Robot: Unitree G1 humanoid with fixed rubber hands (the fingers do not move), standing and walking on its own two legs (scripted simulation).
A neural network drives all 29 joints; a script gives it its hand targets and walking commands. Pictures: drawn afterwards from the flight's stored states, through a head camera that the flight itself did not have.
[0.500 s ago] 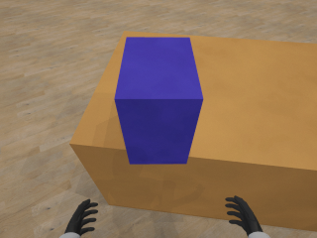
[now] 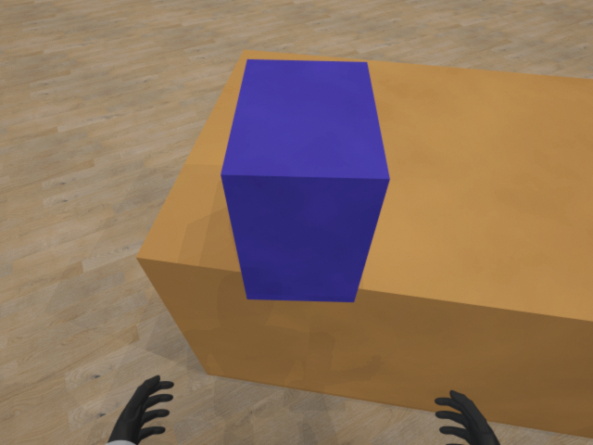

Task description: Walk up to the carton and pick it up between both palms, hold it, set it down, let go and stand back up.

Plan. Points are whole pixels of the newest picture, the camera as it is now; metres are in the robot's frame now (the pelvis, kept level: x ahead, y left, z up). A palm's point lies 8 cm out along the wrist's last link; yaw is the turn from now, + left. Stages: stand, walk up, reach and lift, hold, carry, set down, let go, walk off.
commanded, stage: stand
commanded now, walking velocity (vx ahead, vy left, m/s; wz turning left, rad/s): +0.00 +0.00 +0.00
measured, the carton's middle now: (303, 187) +0.47 +0.00 +0.07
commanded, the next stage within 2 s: none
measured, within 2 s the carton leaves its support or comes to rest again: neither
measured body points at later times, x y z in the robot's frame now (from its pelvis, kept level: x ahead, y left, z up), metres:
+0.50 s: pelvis -0.01 +0.01 -0.01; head +0.01 +0.01 +0.44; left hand +0.02 +0.26 -0.14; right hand +0.06 -0.23 -0.14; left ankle -0.02 +0.14 -0.74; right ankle +0.01 -0.12 -0.74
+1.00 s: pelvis -0.01 +0.00 +0.00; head -0.01 +0.00 +0.45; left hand -0.03 +0.24 -0.15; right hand +0.03 -0.24 -0.15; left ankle -0.02 +0.14 -0.74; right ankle +0.01 -0.12 -0.74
